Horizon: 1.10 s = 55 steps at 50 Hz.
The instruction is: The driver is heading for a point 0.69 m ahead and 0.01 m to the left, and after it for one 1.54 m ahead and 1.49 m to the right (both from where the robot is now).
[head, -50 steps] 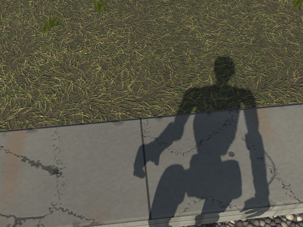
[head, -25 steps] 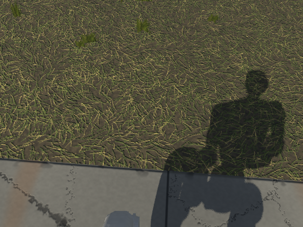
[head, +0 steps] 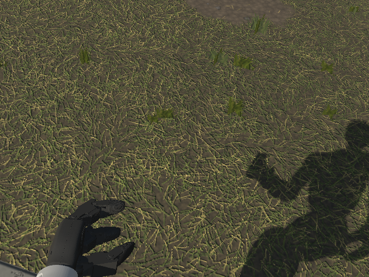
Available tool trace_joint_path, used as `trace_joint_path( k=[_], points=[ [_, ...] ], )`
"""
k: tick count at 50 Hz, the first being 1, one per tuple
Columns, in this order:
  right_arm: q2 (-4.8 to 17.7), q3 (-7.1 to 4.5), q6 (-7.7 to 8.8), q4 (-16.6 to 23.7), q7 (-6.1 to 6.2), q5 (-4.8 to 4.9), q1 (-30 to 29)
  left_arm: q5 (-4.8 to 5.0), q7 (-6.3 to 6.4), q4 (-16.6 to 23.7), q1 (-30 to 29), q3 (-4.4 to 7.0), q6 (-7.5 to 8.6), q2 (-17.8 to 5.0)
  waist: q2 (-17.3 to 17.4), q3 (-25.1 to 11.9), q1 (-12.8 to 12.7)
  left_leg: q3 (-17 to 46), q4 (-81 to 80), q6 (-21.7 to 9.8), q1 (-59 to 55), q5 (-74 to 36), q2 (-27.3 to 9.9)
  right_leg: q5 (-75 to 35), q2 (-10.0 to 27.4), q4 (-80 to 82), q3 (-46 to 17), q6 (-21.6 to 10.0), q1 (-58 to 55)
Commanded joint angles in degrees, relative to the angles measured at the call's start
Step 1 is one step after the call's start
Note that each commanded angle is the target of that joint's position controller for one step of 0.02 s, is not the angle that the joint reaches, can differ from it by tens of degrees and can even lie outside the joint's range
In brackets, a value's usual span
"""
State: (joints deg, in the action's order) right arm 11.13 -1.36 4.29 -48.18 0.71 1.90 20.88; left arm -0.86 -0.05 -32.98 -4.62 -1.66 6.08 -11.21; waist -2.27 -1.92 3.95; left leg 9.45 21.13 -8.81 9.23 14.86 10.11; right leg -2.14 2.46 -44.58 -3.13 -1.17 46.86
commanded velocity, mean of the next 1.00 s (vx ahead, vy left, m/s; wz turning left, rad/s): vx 0.48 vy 0.00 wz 0.19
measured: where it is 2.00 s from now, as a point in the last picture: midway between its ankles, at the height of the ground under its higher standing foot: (136, 230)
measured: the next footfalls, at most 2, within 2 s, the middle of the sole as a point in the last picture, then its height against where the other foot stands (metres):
right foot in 0.16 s outside the picture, level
left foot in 0.72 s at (113, 270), level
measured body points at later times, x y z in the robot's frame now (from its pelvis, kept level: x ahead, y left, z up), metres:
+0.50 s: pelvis +0.28 -0.02 +0.00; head +0.31 -0.02 +0.45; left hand +0.22 +0.25 -0.12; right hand +0.54 -0.20 -0.08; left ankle +0.38 +0.19 -0.67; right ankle +0.27 -0.10 -0.74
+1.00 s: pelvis +0.52 +0.09 +0.00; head +0.54 +0.10 +0.45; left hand +0.63 +0.38 -0.10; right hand +0.63 -0.17 -0.11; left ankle +0.47 +0.18 -0.74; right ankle +0.67 -0.05 -0.67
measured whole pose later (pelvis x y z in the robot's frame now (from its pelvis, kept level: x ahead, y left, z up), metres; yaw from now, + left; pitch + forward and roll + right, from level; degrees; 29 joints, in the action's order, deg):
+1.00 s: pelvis +0.52 +0.09 +0.00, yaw +8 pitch +2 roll +1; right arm 15.0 -3.8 5.1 -44.6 -0.2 -1.1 18.2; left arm 0.5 -0.2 -42.5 10.5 3.4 2.7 -17.1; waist -2.8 0.1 1.9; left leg -6.6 16.6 -2.8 7.0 11.8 2.2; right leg 5.5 4.8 -53.4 -4.0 1.7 41.0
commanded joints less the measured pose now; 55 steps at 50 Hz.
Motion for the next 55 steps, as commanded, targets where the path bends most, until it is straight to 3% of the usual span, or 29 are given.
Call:
trace_joint_path(
  k=[1,5,6,7,8,9,10,11,12,13,15,18,22,26,30,32,34,35,36,37,38,39,40,42,43,45,48,51,55],
  points=[
    [8.8,-2.46,-0.86,2.0,1.41,0.04,6.3,1.49,-1.05,5.3,-9.6,1.95,0.88,-5.6,9.6,-0.8,1.8,12.1,-4.2,3.2,-9.1,-27.7,-12.0,-2.6,-5.2,14.1,3.0,0.8,-3.9],
    [9.8,-3.55,-2.36,3.3,2.16,-0.24,3.9,1.24,-1.94,4.0,-6.4,3.9,2.18,-8.1,9.9,-1.4,-0.7,14.8,3.6,3.7,-11.8,-36.3,-13.0,-0.1,-7.3,21.3,0.8,-1.8,-16.2],
    [10.1,-3.82,-2.63,4.2,2.13,-0.69,2.3,1.29,-1.56,2.8,-2.0,4.79,2.5,-9.5,10.4,-3.7,-2.6,14.8,8.3,3.7,-11.6,-42.7,-12.5,1.9,-7.5,21.9,1.0,-2.8,-22.2],
    [10.2,-3.79,-2.66,6.2,1.67,-0.82,-1.8,1.08,-1.04,0.9,6.3,5.55,2.87,-10.5,10.1,-8.0,-7.1,13.9,16.0,4.1,-7.5,-45.5,-11.6,-0.2,-4.5,22.9,-0.6,-4.9,-34.3],
    [9.3,-3.15,-2.07,9.0,0.66,-1.84,-5.9,0.1,-0.23,-0.9,17.7,6.34,2.67,-12.6,7.6,-16.5,-12.2,12.2,29.1,3.9,1.7,-35.9,-10.1,-0.9,3.8,18.0,-6.7,-8.6,-52.2],
    [4.0,-1.87,-1.62,9.4,-0.14,-2.14,3.5,-0.81,0.71,-1.8,22.0,6.64,1.96,-13.9,-7.6,-22.6,-7.7,6.0,46.0,7.4,23.5,9.7,-1.5,-0.3,18.5,17.3,-27.7,-17.5,-74.9],
    [8.4,-1.65,-1.34,8.8,-0.33,-0.48,9.2,0.39,1.01,-1.5,21.5,6.71,1.44,-11.8,-15.2,-24.5,-6.9,4.1,57.0,7.2,30.8,18.1,-5.2,19.2,24.0,22.4,-43.4,-20.8,-73.0],
    [11.9,-2.7,-1.61,8.4,-0.46,-0.11,4.3,0.63,1.56,-0.6,18.3,5.88,0.92,-7.2,-7.1,-14.3,-8.0,3.1,60.9,7.9,33.8,11.5,-8.0,28.8,20.1,26.4,-37.9,-17.7,-63.5],
    [12.6,-2.9,-1.5,9.9,-0.63,-0.87,-1.5,0.86,1.53,-1.0,15.9,5.39,0.47,-6.4,-0.4,-5.7,-7.4,0.5,60.0,8.3,33.3,6.9,-9.1,25.6,16.4,28.6,-29.3,-14.3,-52.6],
    [11.0,-2.76,-0.98,10.9,-0.6,-1.56,-4.4,0.4,1.03,-2.0,15.3,5.32,0.47,-7.4,3.1,-1.1,-5.8,-0.5,58.7,8.2,32.7,4.9,-10.2,20.4,13.7,30.6,-24.6,-13.1,-45.2],
    [8.4,-2.36,-0.65,11.1,-0.6,-0.9,-3.4,-0.15,0.01,-3.9,16.1,5.37,1.22,-7.4,2.5,1.2,-3.4,-1.0,55.5,7.6,30.2,2.9,-12.7,12.7,9.8,33.6,-17.3,-12.9,-38.4],
    [6.6,-1.81,-0.67,11.3,-0.34,-1.22,-3.4,0.93,-0.88,-7.0,17.4,5.49,1.78,-7.3,-0.3,0.7,-2.0,-3.2,49.6,7.9,31.1,1.1,-15.5,7.5,7.9,35.1,-12.2,-13.7,-35.9],
    [6.5,-1.2,-0.04,13.8,-0.17,-1.86,-11.6,1.25,-0.77,-9.0,20.4,6.03,1.19,-10.5,-0.1,2.2,-4.7,-5.4,35.4,9.1,33.0,-9.5,-17.8,2.0,7.0,36.6,-7.5,-13.0,-35.8],
    [5.7,-0.85,0.73,15.9,-0.88,-1.37,-20.3,1.86,-0.8,-11.4,26.3,5.93,0.13,-12.0,-0.5,2.7,-8.7,-7.8,19.9,8.9,28.9,-17.2,-15.5,-0.7,6.9,35.3,-4.3,-10.7,-39.3],
    [6.1,-1.06,1.24,18.7,-2.32,-0.33,-26.6,1.96,-0.83,-13.3,30.4,5.67,-1.24,-12.5,-1.9,4.1,-10.7,-9.0,12.5,7.9,28.8,-14.2,-13.4,-1.8,9.9,32.6,-5.7,-10.4,-46.3],
    [6.7,-1.39,1.66,19.5,-2.99,-0.23,-26.7,1.91,-0.54,-14.0,30.9,5.78,-1.98,-13.1,-3.1,3.7,-9.7,-9.5,9.1,6.4,26.1,-10.0,-12.2,-5.8,11.2,30.1,-6.0,-9.6,-49.1],
    [9.1,-2.72,1.89,17.9,-2.91,-0.7,-19.4,2.25,-0.15,-14.0,29.2,6.08,-2.47,-14.4,-3.7,-0.8,-4.6,-11.1,4.3,3.9,13.2,-9.8,-9.7,-20.3,9.7,22.3,-3.4,-7.6,-48.8],
    [12.0,-4.05,1.83,15.7,-2.32,-1.29,-10.6,2.06,0.03,-13.5,28.3,5.82,-2.34,-13.9,-3.1,-6.5,-0.6,-9.7,4.6,1.7,-0.6,-12.5,-11.1,-22.8,7.2,12.9,-1.1,-5.9,-43.8],
    [16.8,-5.3,1.45,13.7,-1.39,-2.42,1.9,0.51,0.34,-10.8,26.2,4.77,-1.74,-11.4,3.9,-16.0,4.1,3.6,7.9,-2.7,-19.6,-19.3,-23.3,-5.2,3.5,-5.5,1.9,-3.5,-30.3],
    [19.5,-5.71,0.9,12.7,-1.52,-2.43,3.1,0.81,-0.14,-9.9,33.0,3.02,-0.34,-5.7,18.8,-21.3,0.3,26.8,3.7,-12.3,-34.8,-13.7,-34.4,33.8,-4.6,-22.4,1.8,-0.3,-7.7],
    [13.9,-4.72,0.43,12.2,-1.41,-1.64,4.8,2.24,-0.46,-10.9,30.2,4.37,0.26,-11.0,13.1,-18.8,3.1,28.7,0.3,-11.8,-32.8,-4.8,-33.4,35.6,-2.1,-29.2,-3.4,-0.1,-0.2],
    [11.9,-3.95,0.43,12.2,-1.21,-1.41,1.3,3.18,-0.55,-9.6,25.2,4.98,0.31,-12.4,10.1,-9.9,2.3,19.3,-1.1,-8.9,-24.7,-6.1,-31.2,30.0,0.1,-30.1,-2.5,0.0,2.4],
    [10.3,-3.36,0.58,12.4,-1.38,-1.68,-2.8,2.82,-0.37,-9.3,22.7,4.95,0.02,-11.6,5.9,-5.9,0.1,12.9,-3.2,-6.9,-16.2,-9.0,-28.3,25.1,2.2,-27.7,-1.5,0.3,0.0],
    [8.1,-2.82,1.32,12.3,-2.01,-2.38,-7.6,1.99,-0.25,-9.2,22.8,5.26,-1.49,-9.9,6.5,-0.9,-4.0,5.6,-8.2,-5.0,-3.9,-11.9,-24.9,20.1,4.5,-23.6,-2.2,1.2,-6.0],
    [8.0,-2.98,1.85,11.7,-2.18,-2.4,-8.4,2.16,-0.19,-9.5,24.0,5.15,-2.31,-8.6,7.5,-0.3,-5.1,3.3,-10.2,-4.8,-0.5,-12.3,-24.6,18.8,4.6,-23.0,-2.3,1.5,-8.1],
    [9.0,-3.39,2.68,10.5,-1.99,-2.88,-9.3,1.91,0.2,-9.3,24.0,5.35,-3.34,-7.8,6.7,1.7,-6.4,-2.6,-11.0,-4.8,3.1,-27.0,-24.4,16.1,3.7,-21.1,-2.8,2.8,-8.9],
    [10.7,-3.83,2.39,9.2,-0.75,-3.17,-10.3,1.17,0.1,-7.9,20.7,5.2,-3.29,-6.9,6.3,2.0,-6.5,-11.5,-9.4,-2.5,4.2,-38.3,-22.0,6.8,2.9,-10.8,-1.2,3.4,-10.4],
    [12.4,-4.16,1.42,7.9,0.49,-2.63,-8.5,0.83,-1.27,-5.8,14.0,4.58,-2.97,-5.5,6.1,1.5,-3.6,-15.5,-7.9,-1.1,2.7,-38.4,-21.3,-2.4,1.7,1.2,2.0,2.5,-14.4],
    [14.5,-5.01,-0.46,6.9,1.3,-1.14,-7.6,0.84,-2.96,-2.1,10.6,5.64,-3.43,-8.0,6.9,0.1,-2.8,-14.9,-2.0,-0.1,-5.6,-38.4,-25.0,3.8,1.0,7.1,2.9,0.2,-13.4]
  ],
)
